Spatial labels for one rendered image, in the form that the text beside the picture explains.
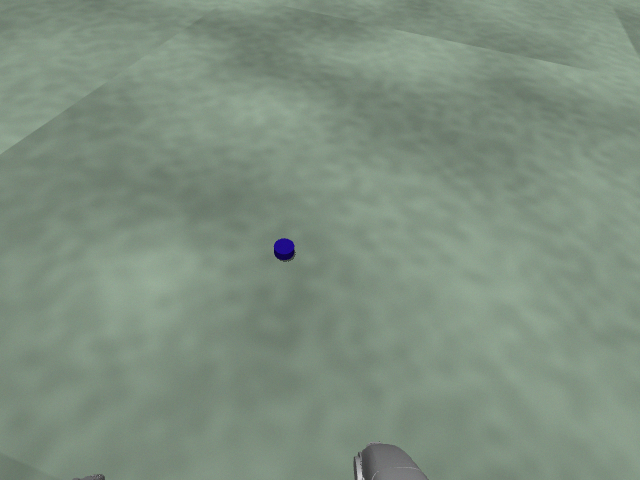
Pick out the tin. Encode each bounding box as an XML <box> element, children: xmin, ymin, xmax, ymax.
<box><xmin>274</xmin><ymin>238</ymin><xmax>294</xmax><ymax>260</ymax></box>

